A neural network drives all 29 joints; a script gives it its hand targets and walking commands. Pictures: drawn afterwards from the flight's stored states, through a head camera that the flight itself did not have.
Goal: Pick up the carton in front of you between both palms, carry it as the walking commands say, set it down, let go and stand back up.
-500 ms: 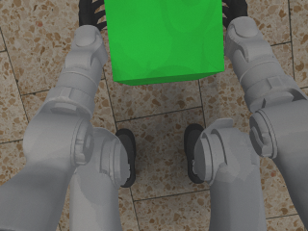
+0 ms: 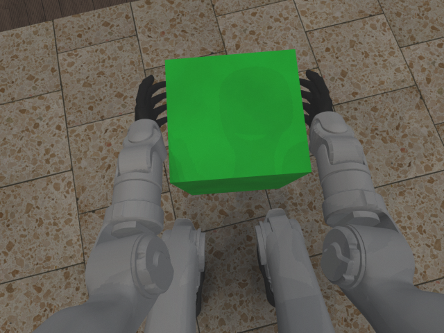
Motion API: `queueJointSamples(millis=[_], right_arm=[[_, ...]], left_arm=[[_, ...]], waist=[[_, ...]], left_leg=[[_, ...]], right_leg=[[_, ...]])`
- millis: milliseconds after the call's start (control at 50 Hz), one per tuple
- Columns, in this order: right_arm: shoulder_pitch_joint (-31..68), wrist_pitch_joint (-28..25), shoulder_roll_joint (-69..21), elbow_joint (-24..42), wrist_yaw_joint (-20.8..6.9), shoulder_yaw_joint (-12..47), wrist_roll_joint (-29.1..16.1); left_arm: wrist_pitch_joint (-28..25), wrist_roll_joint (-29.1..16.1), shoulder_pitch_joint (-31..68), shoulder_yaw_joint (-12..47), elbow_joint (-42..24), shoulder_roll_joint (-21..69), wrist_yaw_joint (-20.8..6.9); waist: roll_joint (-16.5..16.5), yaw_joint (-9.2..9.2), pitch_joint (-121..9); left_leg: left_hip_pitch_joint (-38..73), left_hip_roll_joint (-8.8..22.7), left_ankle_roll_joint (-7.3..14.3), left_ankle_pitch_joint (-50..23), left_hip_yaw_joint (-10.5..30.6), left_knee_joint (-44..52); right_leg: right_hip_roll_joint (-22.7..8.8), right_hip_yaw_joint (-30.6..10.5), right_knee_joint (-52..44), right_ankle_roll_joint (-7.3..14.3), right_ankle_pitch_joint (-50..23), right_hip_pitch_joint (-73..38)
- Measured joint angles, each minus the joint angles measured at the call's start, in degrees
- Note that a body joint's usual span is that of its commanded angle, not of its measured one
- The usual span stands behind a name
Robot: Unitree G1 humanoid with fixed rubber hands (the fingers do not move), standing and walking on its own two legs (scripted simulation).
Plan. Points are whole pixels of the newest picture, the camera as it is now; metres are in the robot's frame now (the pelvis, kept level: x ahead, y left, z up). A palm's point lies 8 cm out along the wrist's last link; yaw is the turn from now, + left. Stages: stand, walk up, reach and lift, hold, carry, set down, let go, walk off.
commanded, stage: reach and lift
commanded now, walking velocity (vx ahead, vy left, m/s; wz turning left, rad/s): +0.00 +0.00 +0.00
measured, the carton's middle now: (233, 136) +0.47 -0.03 -0.13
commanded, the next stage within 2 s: none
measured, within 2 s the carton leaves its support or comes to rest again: neither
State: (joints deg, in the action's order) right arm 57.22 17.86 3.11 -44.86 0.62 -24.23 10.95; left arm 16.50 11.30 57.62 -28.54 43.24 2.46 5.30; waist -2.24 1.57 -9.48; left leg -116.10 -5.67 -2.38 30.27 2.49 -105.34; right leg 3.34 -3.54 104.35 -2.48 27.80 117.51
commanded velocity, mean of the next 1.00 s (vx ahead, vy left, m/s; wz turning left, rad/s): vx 0.00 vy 0.00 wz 0.00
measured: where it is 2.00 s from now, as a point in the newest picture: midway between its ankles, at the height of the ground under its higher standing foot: (233, 288)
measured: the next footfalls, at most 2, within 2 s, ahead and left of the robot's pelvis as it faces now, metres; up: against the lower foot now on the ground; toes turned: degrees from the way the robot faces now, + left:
none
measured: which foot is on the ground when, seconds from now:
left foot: down 0.00-1.00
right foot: down 0.00-1.00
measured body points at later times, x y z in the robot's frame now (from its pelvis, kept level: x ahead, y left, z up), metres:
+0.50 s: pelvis +0.05 +0.00 +0.13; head +0.21 -0.02 +0.55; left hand +0.46 +0.13 +0.09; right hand +0.45 -0.17 +0.08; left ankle +0.11 +0.12 -0.44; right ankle +0.12 -0.13 -0.44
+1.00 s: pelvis +0.10 +0.00 +0.27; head +0.13 -0.01 +0.71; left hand +0.42 +0.14 +0.24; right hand +0.41 -0.16 +0.24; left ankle +0.11 +0.12 -0.44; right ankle +0.12 -0.13 -0.44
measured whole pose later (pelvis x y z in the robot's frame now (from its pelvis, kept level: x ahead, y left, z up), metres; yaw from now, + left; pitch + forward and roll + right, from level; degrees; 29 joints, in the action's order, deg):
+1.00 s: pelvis +0.10 +0.00 +0.27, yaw -1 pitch +12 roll +0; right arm 17.4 21.9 -6.8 -28.5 1.1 -16.1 10.9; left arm 20.4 10.4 18.5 -17.5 29.5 9.0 3.3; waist -1.0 0.4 -8.4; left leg -36.3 -2.8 -0.2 21.1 4.8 -45.5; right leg 1.9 -4.0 44.8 -0.7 19.2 37.5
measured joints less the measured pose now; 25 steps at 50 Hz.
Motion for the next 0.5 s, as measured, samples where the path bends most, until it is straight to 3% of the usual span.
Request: queueJointSamples(millis=[220, 500], right_arm=[[-9.5, 1.56, -2.76, 8.8, 0.16, 2.76, -2.0], [-21.41, 1.13, -5.72, 10.24, 0.53, 4.75, -1.73]], left_arm=[[1.31, -3.17, -9.67, 4.23, -8.2, 1.98, 0.03], [0.26, -3.99, -21.49, 7.08, -8.32, 3.72, -0.18]], waist=[[0.06, -0.37, -2.43], [0.23, -0.91, -4.32]], left_leg=[[10.25, 0.33, 0.39, 0.33, 0.61, 8.8], [32.13, 1.23, 1.0, -0.11, 1.29, 23.76]], right_leg=[[-0.42, 0.17, -8.77, 0.37, 0.52, -10.35], [-0.61, 0.15, -23.51, 1.12, 0.23, -32.12]])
